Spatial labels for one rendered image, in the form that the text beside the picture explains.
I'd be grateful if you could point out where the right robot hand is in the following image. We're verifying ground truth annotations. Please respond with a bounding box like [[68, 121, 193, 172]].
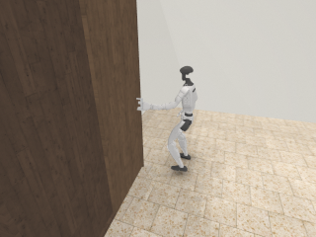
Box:
[[177, 109, 185, 119]]

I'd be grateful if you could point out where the wardrobe door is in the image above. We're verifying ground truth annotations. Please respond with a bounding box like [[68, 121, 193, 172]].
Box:
[[0, 0, 113, 237], [79, 0, 143, 214]]

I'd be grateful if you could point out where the robot left forearm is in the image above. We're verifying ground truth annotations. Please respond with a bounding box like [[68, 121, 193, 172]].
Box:
[[150, 102, 176, 111]]

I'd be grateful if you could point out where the left robot hand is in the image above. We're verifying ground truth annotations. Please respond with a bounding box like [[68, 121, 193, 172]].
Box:
[[137, 101, 151, 111]]

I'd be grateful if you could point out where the left robot upper arm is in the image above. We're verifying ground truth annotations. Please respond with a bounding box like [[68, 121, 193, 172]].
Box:
[[170, 86, 190, 109]]

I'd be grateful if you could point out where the handle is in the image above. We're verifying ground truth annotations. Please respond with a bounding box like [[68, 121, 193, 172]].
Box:
[[136, 98, 143, 112]]

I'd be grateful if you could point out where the right robot foot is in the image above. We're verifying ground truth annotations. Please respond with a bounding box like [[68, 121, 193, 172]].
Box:
[[180, 153, 191, 160]]

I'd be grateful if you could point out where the right robot shin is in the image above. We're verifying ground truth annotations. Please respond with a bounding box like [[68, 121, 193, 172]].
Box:
[[177, 135, 188, 156]]

